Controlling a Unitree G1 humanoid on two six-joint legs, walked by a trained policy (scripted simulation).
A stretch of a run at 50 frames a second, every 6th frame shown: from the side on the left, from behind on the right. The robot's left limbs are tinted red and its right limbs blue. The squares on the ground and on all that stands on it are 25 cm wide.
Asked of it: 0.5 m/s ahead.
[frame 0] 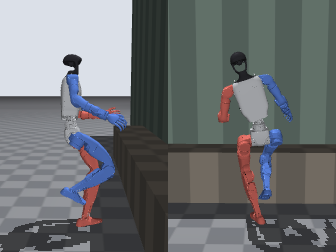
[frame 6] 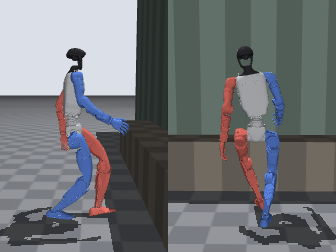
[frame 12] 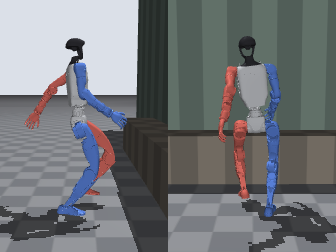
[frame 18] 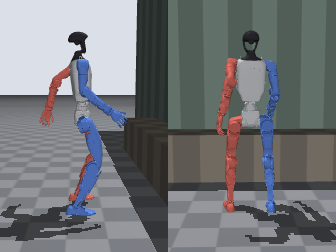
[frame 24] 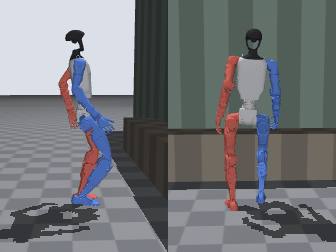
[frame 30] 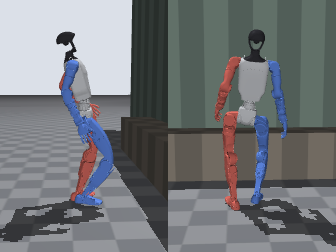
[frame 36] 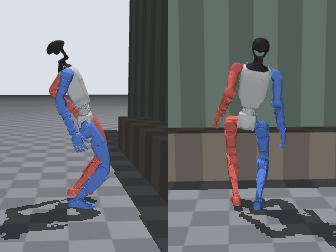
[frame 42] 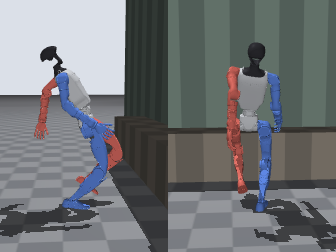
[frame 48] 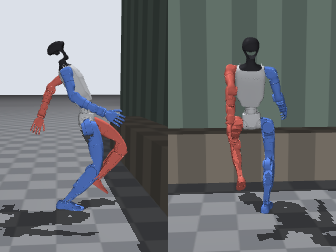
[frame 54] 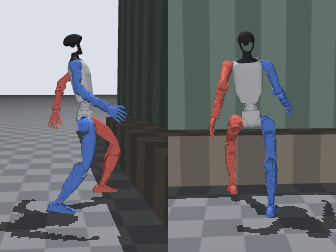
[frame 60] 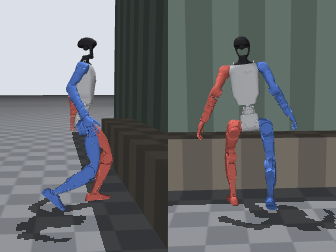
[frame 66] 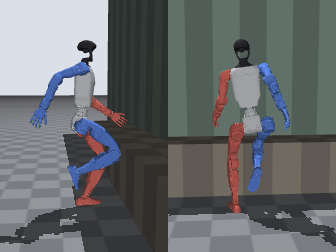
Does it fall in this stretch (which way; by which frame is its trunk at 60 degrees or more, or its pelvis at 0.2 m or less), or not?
no
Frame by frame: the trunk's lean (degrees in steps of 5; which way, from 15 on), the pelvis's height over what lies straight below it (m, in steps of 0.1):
0: 20 to its left, 0.7
6: 10, 0.7
12: 10, 0.7
18: 5, 0.8
24: 10, 0.8
30: 20 backward, 0.8
36: 30 backward, 0.7
42: 35 backward, 0.7
48: 30 backward, 0.7
54: 15 backward, 0.7
60: 5, 0.7
66: 10, 0.7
